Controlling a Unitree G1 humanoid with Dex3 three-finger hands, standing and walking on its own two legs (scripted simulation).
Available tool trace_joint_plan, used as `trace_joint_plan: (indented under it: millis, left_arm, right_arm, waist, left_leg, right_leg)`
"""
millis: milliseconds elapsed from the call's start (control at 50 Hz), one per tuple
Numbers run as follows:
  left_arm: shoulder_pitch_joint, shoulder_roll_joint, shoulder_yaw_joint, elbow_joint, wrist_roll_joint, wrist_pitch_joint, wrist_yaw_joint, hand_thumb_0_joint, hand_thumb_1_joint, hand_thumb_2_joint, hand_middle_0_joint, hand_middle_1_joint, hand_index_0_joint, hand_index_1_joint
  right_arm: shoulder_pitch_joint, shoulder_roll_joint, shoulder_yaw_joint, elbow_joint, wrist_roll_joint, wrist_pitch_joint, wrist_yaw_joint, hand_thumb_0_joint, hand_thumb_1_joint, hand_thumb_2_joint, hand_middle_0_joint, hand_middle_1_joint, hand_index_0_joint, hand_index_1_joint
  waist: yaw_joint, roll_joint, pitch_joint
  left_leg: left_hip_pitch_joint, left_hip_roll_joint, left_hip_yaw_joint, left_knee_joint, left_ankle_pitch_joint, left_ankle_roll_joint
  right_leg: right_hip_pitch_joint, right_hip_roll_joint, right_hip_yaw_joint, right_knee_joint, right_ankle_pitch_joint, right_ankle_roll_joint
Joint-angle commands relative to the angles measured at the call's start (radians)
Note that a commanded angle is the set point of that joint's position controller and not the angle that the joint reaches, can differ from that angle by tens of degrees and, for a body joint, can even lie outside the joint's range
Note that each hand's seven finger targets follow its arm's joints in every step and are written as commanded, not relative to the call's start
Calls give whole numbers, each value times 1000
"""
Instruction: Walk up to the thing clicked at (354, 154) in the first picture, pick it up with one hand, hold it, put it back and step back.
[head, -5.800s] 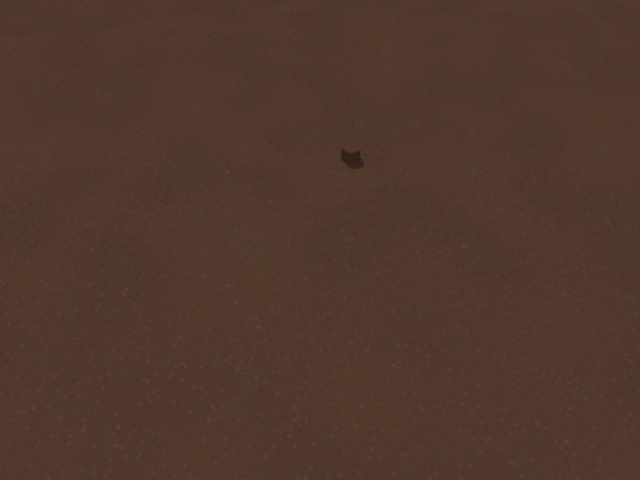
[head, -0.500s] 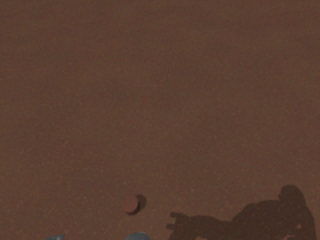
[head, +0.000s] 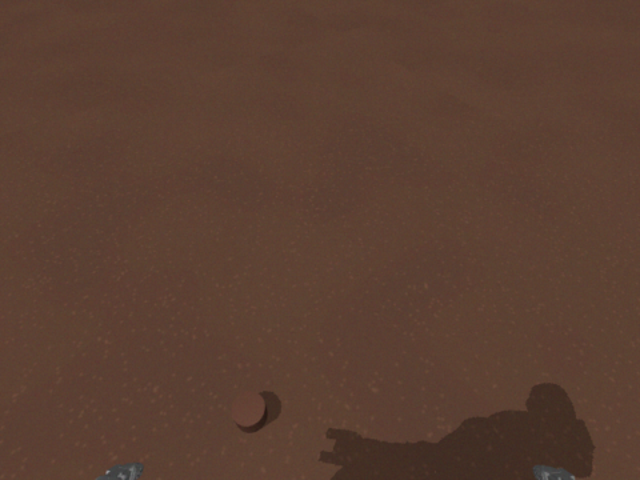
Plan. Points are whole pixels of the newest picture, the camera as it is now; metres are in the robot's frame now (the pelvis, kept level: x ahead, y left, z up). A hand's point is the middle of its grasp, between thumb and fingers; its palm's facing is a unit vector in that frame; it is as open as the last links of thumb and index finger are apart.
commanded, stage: walk up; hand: left
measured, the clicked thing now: (249, 412) +0.40 +0.24 -0.73
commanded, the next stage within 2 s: stand in 0.72 s
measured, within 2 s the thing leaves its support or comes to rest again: neither
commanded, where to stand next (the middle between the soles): +0.06 -0.01 m, yaw +0 degrees
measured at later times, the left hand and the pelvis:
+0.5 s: hand out of the picture +0.10 +0.26 -0.15, palm faces +0.03 -0.94 -0.33, open 7.4 cm; pelvis +0.01 +0.01 +0.01, yaw +2 degrees
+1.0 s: hand out of the picture +0.09 +0.25 -0.14, palm faces +0.02 -0.94 -0.34, open 7.4 cm; pelvis +0.02 +0.00 +0.01, yaw +1 degrees
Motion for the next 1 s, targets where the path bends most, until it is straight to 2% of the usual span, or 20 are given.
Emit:
trace_joint_plan:
  millis: [0,140,280,400,460,560,640,680,700,740,780,860,920,980]
  left_arm:
    - [-61,224,53,-42,-2,-23,14,0,900,900,-200,-300,-200,-300]
    - [-85,227,56,-33,5,-22,9,0,900,900,-200,-300,-200,-300]
    - [-65,223,59,-28,5,-17,8,0,900,900,-200,-300,-200,-300]
    - [-73,228,65,-32,10,-16,11,0,900,900,-200,-300,-200,-300]
    - [-62,225,66,-33,9,-16,11,0,900,900,-200,-300,-200,-300]
    - [-46,218,67,-28,6,-13,11,0,900,900,-200,-300,-200,-300]
    - [-42,216,68,-27,8,-14,10,0,900,900,-200,-300,-200,-300]
    - [-35,215,69,-24,8,-15,11,0,900,900,-200,-300,-200,-300]
    - [-12,195,51,-10,7,-15,8,0,900,900,-200,-300,-200,-300]
    - [-21,201,50,-10,8,-18,8,0,900,900,-200,-300,-200,-300]
    - [-33,202,48,-13,8,-19,8,0,900,900,-200,-300,-200,-300]
    - [-16,200,41,-3,7,-25,9,0,900,900,-200,-300,-200,-300]
    - [-1,201,37,1,9,-26,10,0,900,900,-200,-300,-200,-300]
    - [0,205,38,-4,8,-27,14,0,900,900,-200,-300,-200,-300]
  right_arm:
    - [-19,-212,-48,-26,-4,-16,-9,0,-900,-900,200,300,200,300]
    - [-42,-206,-47,-11,-6,-11,-3,0,-900,-900,200,300,200,300]
    - [-46,-200,-47,-5,-8,-12,-5,0,-900,-900,200,300,200,300]
    - [-25,-205,-51,6,-11,-5,-5,0,-900,-900,200,300,200,300]
    - [-18,-201,-51,8,-11,-7,-6,0,-900,-900,200,300,200,300]
    - [-32,-203,-51,2,-13,-6,-7,0,-900,-900,200,300,200,300]
    - [-28,-204,-52,1,-13,-8,-8,0,-900,-900,200,300,200,300]
    - [-30,-201,-52,0,-12,-7,-9,0,-900,-900,200,300,200,300]
    - [-41,-181,-44,-1,-22,-10,-11,0,-900,-900,200,300,200,300]
    - [-40,-185,-43,1,-22,-12,-13,0,-900,-900,200,300,200,300]
    - [-39,-195,-44,8,-21,-10,-14,0,-900,-900,200,300,200,300]
    - [-33,-193,-45,11,-17,-8,-12,0,-900,-900,200,300,200,300]
    - [-47,-186,-43,8,-17,-9,-10,0,-900,-900,200,300,200,300]
    - [-45,-183,-43,10,-16,-8,-10,0,-900,-900,200,300,200,300]
  waist:
    - [-9,15,-124]
    - [-12,-26,-115]
    - [-2,-10,-144]
    - [-12,-6,-131]
    - [-10,9,-144]
    - [-4,43,-114]
    - [-8,41,-127]
    - [-7,39,-130]
    - [-5,44,-152]
    - [-11,34,-154]
    - [-13,36,-123]
    - [-19,4,-126]
    - [-15,-5,-113]
    - [-16,-11,-127]
  left_leg:
    - [25,96,-104,-117,163,54]
    - [58,82,-91,-146,139,43]
    - [52,93,-105,-173,196,42]
    - [24,83,-105,-179,155,41]
    - [31,89,-111,-180,186,42]
    - [6,94,-138,-210,138,45]
    - [12,93,-138,-207,148,46]
    - [22,93,-136,-199,187,45]
    - [82,103,-126,-229,179,36]
    - [109,107,-127,-220,232,30]
    - [102,104,-121,-237,196,30]
    - [123,109,-113,-239,225,33]
    - [136,106,-107,-245,209,30]
    - [144,108,-99,-246,241,28]
  right_leg:
    - [69,-102,132,-132,78,-43]
    - [67,-115,136,-206,30,-34]
    - [148,-104,99,-195,92,-27]
    - [161,-111,99,-217,53,-33]
    - [181,-109,89,-205,82,-34]
    - [166,-98,80,-196,61,-30]
    - [180,-102,82,-199,79,-30]
    - [181,-103,77,-202,96,-30]
    - [163,-115,98,-228,92,-25]
    - [162,-115,97,-233,132,-23]
    - [149,-112,99,-243,111,-20]
    - [159,-117,100,-257,151,-15]
    - [143,-113,95,-266,137,-11]
    - [160,-118,96,-262,184,-13]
